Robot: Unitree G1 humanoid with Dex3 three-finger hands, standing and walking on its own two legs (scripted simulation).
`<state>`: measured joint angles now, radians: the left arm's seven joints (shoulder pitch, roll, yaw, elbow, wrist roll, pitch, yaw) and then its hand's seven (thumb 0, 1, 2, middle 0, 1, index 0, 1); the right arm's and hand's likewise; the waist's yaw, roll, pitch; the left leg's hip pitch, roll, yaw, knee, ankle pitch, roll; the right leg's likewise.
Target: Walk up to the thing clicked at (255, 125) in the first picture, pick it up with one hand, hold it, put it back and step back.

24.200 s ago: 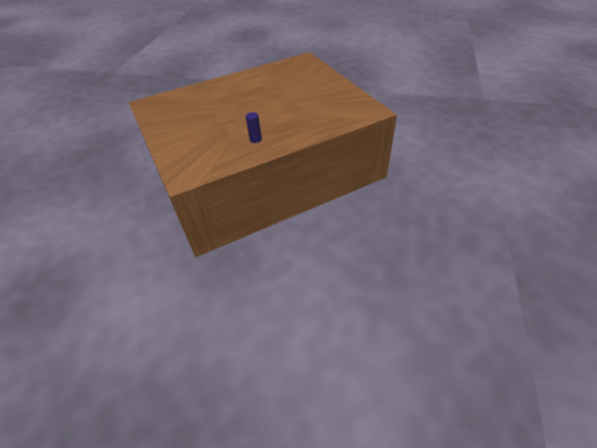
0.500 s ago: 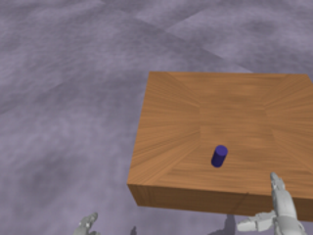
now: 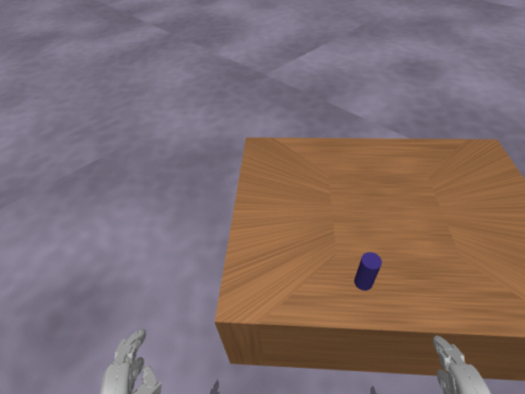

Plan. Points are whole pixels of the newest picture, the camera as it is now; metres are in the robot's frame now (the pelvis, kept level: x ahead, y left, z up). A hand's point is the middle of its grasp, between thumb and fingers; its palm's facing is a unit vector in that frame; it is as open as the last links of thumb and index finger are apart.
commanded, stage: home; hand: right
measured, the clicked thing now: (367, 271) +0.51 -0.22 -0.30
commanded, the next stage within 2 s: none
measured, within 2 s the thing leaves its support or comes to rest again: neither
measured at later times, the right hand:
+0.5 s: hand out of the picture +0.17 -0.19 -0.05, palm faces +0.04 +0.98 -0.21, open 17.6 cm
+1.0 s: hand out of the picture +0.17 -0.20 -0.05, palm faces +0.04 +0.98 -0.21, open 17.6 cm
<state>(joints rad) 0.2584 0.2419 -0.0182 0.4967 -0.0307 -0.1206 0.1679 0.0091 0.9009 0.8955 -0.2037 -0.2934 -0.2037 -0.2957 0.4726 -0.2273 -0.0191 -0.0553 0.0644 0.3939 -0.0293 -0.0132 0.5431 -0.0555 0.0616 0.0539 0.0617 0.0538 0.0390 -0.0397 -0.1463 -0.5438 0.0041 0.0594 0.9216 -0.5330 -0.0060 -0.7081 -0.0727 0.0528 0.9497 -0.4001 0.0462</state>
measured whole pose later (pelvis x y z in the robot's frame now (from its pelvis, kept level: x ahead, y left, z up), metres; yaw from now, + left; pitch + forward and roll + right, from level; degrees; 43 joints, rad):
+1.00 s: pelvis +0.01 -0.02 -0.01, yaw +0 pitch +10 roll +3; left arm 0.27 0.21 -0.03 0.52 -0.01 -0.19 0.18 0.01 0.90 0.90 -0.21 -0.30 -0.21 -0.30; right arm 0.50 -0.23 -0.03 -0.14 0.05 0.46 -0.02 -0.01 0.58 -0.03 0.05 0.05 0.06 0.05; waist 0.03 -0.04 -0.16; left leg -0.57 0.01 0.05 0.94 -0.55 -0.03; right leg -0.75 -0.07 0.04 1.00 -0.43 0.03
